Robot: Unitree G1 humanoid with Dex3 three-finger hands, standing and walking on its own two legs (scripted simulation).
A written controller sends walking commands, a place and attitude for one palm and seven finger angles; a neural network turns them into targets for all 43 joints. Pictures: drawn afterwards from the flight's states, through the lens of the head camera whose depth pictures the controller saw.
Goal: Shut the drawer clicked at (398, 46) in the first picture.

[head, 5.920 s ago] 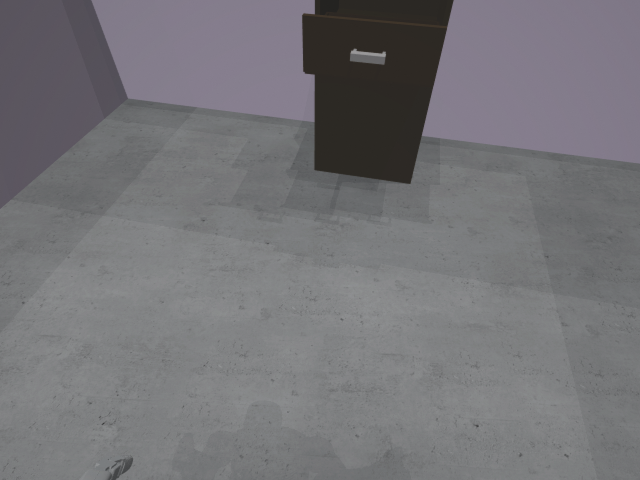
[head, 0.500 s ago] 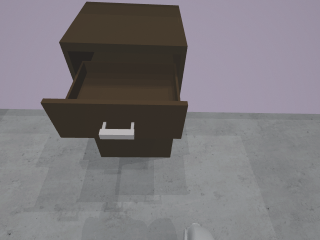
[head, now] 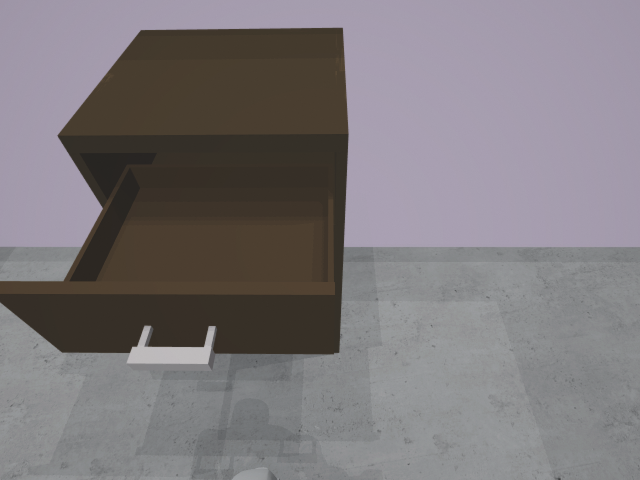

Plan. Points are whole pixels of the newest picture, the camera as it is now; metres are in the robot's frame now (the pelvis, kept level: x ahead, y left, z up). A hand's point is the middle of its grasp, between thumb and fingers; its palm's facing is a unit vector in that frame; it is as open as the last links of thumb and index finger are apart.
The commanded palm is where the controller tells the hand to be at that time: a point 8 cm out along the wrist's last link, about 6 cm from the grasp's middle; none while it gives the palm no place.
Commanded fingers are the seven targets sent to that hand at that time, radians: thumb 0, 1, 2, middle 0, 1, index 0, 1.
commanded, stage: come to a stop and stand still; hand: left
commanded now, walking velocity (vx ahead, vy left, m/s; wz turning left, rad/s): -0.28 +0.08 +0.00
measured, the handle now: (176, 345) +0.29 +0.23 -0.04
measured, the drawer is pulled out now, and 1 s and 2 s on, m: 0.29 0.29 0.29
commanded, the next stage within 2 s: look again from close up in 1.04 s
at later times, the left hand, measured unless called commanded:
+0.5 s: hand out of the picture +0.00 +0.18 -0.18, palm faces +0.01 -0.95 -0.32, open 7.4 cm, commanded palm none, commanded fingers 0.00 0.90 0.90 -0.20 -0.30 -0.20 -0.30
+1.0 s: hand out of the picture -0.05 +0.13 -0.17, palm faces +0.02 -0.97 -0.24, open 7.3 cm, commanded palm none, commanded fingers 0.00 0.90 0.90 -0.20 -0.30 -0.20 -0.30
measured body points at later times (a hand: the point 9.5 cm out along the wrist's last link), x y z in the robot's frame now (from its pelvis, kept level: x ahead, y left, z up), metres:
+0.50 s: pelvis -0.02 -0.02 -0.02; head +0.01 -0.05 +0.43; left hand +0.00 +0.23 -0.16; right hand +0.06 -0.25 -0.18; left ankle +0.05 +0.12 -0.73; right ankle -0.04 -0.12 -0.74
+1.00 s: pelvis -0.07 -0.05 -0.01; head -0.07 -0.07 +0.44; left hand -0.06 +0.19 -0.15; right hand -0.09 -0.26 -0.17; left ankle -0.01 +0.07 -0.74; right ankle -0.04 -0.12 -0.74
